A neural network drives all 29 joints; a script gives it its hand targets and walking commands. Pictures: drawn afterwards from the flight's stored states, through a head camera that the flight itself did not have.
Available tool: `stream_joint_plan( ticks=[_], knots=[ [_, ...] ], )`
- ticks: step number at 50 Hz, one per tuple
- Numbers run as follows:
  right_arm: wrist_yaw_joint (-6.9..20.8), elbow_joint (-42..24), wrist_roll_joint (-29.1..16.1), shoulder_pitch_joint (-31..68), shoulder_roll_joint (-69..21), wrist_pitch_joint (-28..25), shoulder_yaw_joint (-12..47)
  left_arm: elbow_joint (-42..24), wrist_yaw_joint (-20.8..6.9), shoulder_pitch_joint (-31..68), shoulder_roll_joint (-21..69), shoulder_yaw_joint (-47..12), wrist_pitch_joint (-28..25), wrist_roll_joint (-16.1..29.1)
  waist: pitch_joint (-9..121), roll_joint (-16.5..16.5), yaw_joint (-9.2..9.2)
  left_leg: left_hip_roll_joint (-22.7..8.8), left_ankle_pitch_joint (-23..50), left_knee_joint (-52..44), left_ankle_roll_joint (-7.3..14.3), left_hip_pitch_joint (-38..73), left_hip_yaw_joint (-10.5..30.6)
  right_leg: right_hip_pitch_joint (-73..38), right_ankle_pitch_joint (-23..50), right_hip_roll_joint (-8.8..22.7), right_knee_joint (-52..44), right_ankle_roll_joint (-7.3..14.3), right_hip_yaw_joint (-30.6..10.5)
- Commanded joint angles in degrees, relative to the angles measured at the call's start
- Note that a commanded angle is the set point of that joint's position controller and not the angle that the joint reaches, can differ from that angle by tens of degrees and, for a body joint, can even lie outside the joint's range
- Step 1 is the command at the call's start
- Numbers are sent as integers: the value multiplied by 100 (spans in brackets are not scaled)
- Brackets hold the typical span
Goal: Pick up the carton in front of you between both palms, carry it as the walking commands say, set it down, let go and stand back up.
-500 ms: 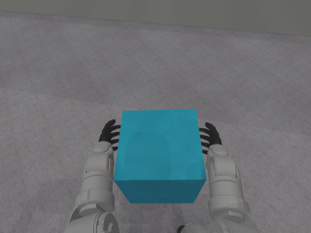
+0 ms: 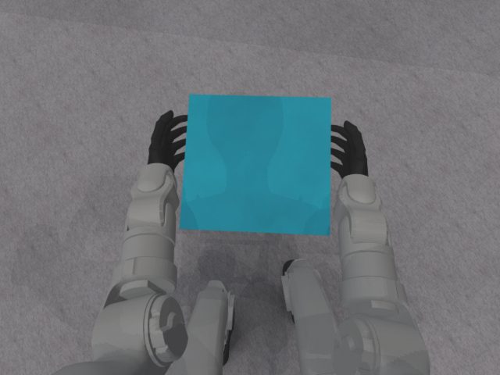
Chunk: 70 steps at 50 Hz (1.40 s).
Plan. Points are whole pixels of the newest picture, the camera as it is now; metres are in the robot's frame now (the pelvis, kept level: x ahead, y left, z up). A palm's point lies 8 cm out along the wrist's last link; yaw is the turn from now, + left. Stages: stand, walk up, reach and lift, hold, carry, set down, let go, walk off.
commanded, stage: set down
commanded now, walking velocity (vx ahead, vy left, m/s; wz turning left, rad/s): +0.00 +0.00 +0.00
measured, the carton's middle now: (257, 177) +0.42 -0.03 -0.15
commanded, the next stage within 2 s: none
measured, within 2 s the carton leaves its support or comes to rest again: rests again in 1.74 s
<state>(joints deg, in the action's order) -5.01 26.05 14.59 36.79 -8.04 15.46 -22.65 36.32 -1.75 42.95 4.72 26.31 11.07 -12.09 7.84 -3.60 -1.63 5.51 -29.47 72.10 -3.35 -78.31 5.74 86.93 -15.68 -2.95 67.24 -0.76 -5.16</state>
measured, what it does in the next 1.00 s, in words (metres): lowers itself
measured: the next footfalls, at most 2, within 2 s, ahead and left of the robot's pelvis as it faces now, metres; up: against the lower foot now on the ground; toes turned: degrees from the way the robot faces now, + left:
none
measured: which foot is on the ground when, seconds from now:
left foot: down 0.00-1.00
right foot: down 0.00-1.00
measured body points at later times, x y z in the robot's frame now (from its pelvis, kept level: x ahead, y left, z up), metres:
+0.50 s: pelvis -0.01 +0.02 -0.12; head +0.26 -0.01 +0.24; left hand +0.47 +0.09 -0.23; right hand +0.42 -0.21 -0.23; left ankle +0.03 +0.15 -0.60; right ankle +0.12 -0.11 -0.60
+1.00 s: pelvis -0.05 +0.01 -0.22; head +0.29 -0.05 +0.07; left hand +0.49 +0.06 -0.37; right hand +0.44 -0.24 -0.39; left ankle +0.03 +0.15 -0.60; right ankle +0.12 -0.11 -0.60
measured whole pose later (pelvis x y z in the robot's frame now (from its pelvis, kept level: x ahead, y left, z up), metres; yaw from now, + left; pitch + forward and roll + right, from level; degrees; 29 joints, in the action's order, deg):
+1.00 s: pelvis -0.05 +0.01 -0.22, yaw +8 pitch +42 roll +6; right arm -0.7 46.4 8.1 67.5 12.4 13.5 -24.2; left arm 53.1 12.0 74.2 -2.0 18.0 9.7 -3.2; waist -7.7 -7.1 -9.4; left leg 14.7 -37.0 116.1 -6.4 -122.7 2.7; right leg 131.5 -21.5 -3.3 110.9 -4.7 -8.8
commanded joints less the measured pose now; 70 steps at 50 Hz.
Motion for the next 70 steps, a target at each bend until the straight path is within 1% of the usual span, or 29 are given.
stream_joint_plan(
  ticks=[1,6,11,18,21,25,34,41,48,49,50,52,55,59,63,69,70],
  knots=[
    [1299,370,-519,3327,-4974,-60,3383,618,-1306,2592,5274,-2984,165,379,4678,621,-131,556,197,-688,275,-1138,-650,-5138,488,-347,-141,-143,181],
    [1423,622,-520,3457,-4687,-176,3118,768,-1062,2746,5333,-2936,76,399,4967,514,-296,630,518,-232,185,-1399,-624,-4189,1114,-400,494,-102,425],
    [1483,796,-637,3571,-4383,-352,2971,717,-686,2983,5370,-3217,-108,577,5344,297,-501,682,856,227,73,-1444,-603,-3351,1429,-440,1058,-87,588],
    [1602,958,-892,3947,-3878,-458,2778,500,-172,3557,5213,-3485,-275,752,5612,-24,-721,771,878,814,-21,-1453,-662,-2378,1260,-453,1732,-105,745],
    [1649,1012,-969,4148,-3653,-464,2678,455,7,3837,5117,-3506,-302,796,5675,-83,-811,804,801,1069,-32,-1513,-691,-2089,1183,-434,1999,-120,809],
    [1689,1084,-1016,4445,-3408,-442,2531,499,143,4180,5004,-3438,-297,832,5679,-81,-900,852,645,1401,-24,-1696,-743,-1815,1088,-396,2309,-142,873],
    [1657,1233,-1020,5147,-2925,-396,2268,816,217,4899,4666,-3155,-264,930,5587,102,-1066,941,279,2151,12,-2534,-903,-1588,1015,-313,2894,-196,910],
    [1592,1401,-1042,5787,-2582,-390,2150,1108,161,5558,4333,-2990,-244,1064,5432,236,-1163,951,-66,2735,36,-3339,-1037,-1538,762,-229,3291,-234,841],
    [1589,1578,-1161,6462,-2251,-403,2117,1366,92,6225,4086,-2957,-221,1280,5401,308,-1286,924,-256,3251,42,-3740,-1118,-1429,550,-107,3671,-254,818],
    [1608,1533,-1186,6640,-2182,-407,2061,1387,78,6325,4002,-2930,-221,1303,5347,276,-1349,909,-379,3273,67,-3742,-1088,-1216,422,-92,3694,-236,836],
    [1637,1495,-1219,6761,-2160,-417,2003,1381,72,6413,3982,-2937,-220,1288,5248,104,-1377,893,-375,3305,80,-3732,-1091,-988,428,-85,3713,-199,822],
    [1701,1544,-1214,6804,-2106,-436,1938,1425,57,6481,4097,-2998,-214,1293,4990,-163,-1445,888,-181,3355,71,-3835,-1105,-751,687,-77,3785,-140,808],
    [1775,1660,-1216,6729,-2034,-478,1782,1467,23,6533,4198,-3128,-245,1350,4863,-408,-1576,882,9,3434,46,-3977,-1111,-680,1015,-57,3917,-81,797],
    [1852,1959,-1170,6545,-1905,-514,1592,1723,10,6370,4131,-3027,-273,1240,4590,-602,-1577,863,32,3422,44,-4023,-1100,-285,997,-17,3987,-50,826],
    [1921,2178,-1124,6461,-1687,-582,1380,1818,25,6298,4020,-2934,-313,1140,4360,-775,-1607,842,98,3394,56,-3908,-1073,256,930,18,4044,-5,886],
    [1953,2245,-1198,6607,-1228,-745,1231,1876,73,6304,3889,-2985,-362,1113,4264,-1010,-1687,778,333,3419,84,-3567,-987,872,879,89,4138,40,952],
    [1953,2233,-1227,6659,-1154,-775,1245,1844,75,6328,3879,-3007,-367,1126,4216,-1051,-1663,779,330,3420,88,-3594,-980,938,833,101,4153,56,937]
  ],
)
